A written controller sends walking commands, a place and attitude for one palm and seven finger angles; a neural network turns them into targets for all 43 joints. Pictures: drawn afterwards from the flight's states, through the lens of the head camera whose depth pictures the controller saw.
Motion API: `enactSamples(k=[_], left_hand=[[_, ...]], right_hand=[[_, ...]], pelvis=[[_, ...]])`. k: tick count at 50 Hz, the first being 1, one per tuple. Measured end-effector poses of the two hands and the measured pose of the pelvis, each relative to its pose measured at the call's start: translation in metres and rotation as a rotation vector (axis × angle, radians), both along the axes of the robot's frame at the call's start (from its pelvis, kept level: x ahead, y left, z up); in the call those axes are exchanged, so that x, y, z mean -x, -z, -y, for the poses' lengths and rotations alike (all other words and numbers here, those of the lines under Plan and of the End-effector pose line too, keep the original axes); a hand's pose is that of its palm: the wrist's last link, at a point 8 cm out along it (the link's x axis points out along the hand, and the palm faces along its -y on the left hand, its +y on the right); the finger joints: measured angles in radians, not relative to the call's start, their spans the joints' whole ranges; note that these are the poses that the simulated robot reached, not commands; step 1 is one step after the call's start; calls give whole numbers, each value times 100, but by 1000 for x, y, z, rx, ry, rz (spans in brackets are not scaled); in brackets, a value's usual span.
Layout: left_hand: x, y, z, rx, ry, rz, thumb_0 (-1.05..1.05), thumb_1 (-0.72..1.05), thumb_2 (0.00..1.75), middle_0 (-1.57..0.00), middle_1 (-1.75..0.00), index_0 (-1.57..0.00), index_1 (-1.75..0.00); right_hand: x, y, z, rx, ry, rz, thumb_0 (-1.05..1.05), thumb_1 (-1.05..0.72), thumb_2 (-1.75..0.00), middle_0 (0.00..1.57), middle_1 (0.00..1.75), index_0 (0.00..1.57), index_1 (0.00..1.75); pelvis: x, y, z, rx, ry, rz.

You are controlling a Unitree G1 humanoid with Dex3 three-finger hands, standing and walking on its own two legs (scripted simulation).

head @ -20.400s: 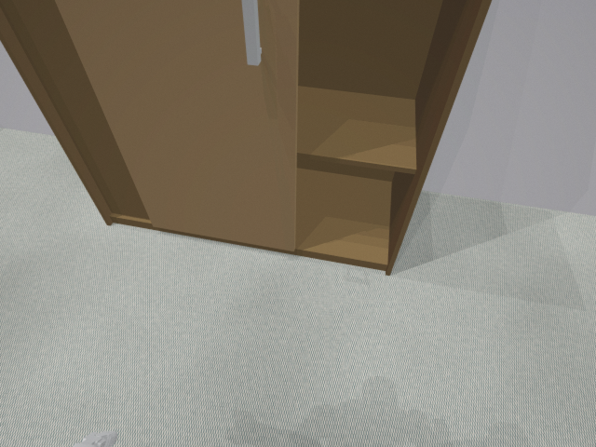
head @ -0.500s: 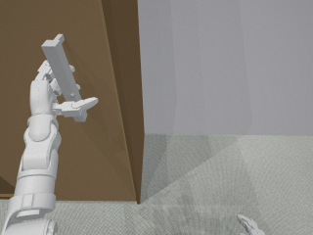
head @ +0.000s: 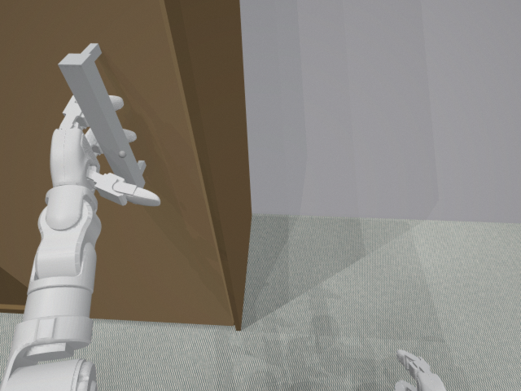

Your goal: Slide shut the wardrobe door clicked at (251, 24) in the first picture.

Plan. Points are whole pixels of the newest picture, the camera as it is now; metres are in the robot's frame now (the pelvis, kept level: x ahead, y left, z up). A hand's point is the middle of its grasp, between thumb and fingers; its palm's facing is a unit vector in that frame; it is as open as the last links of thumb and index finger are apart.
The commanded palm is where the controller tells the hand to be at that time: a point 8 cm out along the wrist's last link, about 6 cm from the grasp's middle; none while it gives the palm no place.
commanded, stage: slip the hand off the handle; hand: left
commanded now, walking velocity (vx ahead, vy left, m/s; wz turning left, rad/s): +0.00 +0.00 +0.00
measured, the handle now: (116, 126) +0.42 +0.24 +0.20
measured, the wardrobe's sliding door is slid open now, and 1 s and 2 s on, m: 0.00 0.00 0.00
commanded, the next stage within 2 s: draw the hand back to the body in 1.50 s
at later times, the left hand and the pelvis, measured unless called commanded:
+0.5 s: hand (70, 151) +0.37 +0.29 +0.20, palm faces +0.27 -0.95 -0.11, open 14.7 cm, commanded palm +0.33 +0.33 +0.19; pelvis +0.00 +0.03 +0.01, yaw -2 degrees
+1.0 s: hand (44, 203) +0.28 +0.28 +0.19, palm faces +0.28 -0.95 -0.11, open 14.7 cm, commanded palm +0.24 +0.33 +0.19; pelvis -0.01 +0.03 +0.01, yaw -1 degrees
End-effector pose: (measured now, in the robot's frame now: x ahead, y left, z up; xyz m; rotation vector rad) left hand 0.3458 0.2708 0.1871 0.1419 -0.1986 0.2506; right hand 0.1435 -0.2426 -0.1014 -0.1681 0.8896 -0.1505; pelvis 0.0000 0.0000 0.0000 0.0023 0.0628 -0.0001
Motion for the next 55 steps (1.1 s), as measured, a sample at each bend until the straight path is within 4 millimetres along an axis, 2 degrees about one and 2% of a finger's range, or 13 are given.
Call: enactSamples(k=[8, 14, 24, 30, 37, 47, 55], left_hand=[[-2, 0, -8, 2, 39, 5, -1, -55, 20, -46, -127, -29, -117], [1, -3, -27, 6, 7, 17, -1, -55, 20, -43, -124, -28, -116], [10, -9, -63, -5, -18, 22, -1, -56, 20, -30, -117, -26, -115], [14, -6, -62, -1, 20, 24, -1, -56, 20, -27, -116, -26, -115], [43, -2, -50, -6, 45, 50, -1, -55, 20, -26, -115, -26, -115], [90, -4, -60, -10, -29, 44, -1, -56, 20, -26, -115, -26, -115], [104, -3, -54, -7, -15, 18, -1, -56, 20, -25, -115, -26, -115]], right_hand=[[-2, -10, -20, 7, 11, 53, 1, -90, -90, 21, 30, 20, 30], [14, -15, -23, 32, 40, 52, 1, -90, -90, 21, 30, 20, 30], [46, -13, -20, 85, 64, -21, 1, -90, -90, 21, 30, 20, 30], [50, -14, -21, 89, 72, -18, 1, -90, -90, 21, 30, 20, 30], [33, -20, -31, 63, 50, 58, 2, -90, -90, 21, 30, 20, 30], [-12, -34, -46, 45, -44, 182, 2, -90, -90, 21, 30, 20, 30], [-33, -42, -46, 39, -90, 239, 1, -90, -90, 21, 30, 20, 30]], pelvis=[[-1, -3, -14, 8, 20, 15], [-2, -5, -23, 11, 36, 29], [2, -8, -33, 19, 27, 37], [3, -9, -39, 22, 28, 35], [-1, -10, -41, 19, 42, 52], [6, -10, -33, 17, 20, 89], [11, -10, -24, 11, 6, 97]])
